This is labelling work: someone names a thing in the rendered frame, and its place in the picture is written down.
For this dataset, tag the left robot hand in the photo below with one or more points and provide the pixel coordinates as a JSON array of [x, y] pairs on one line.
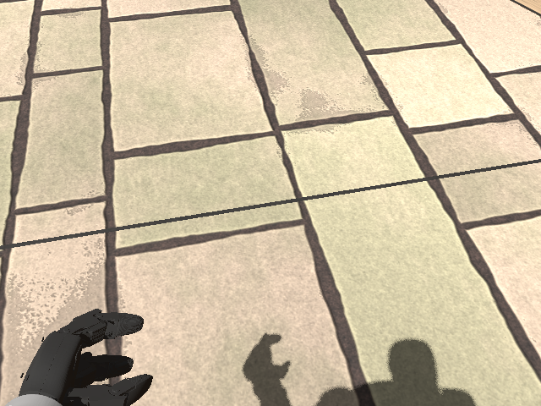
[[61, 372]]

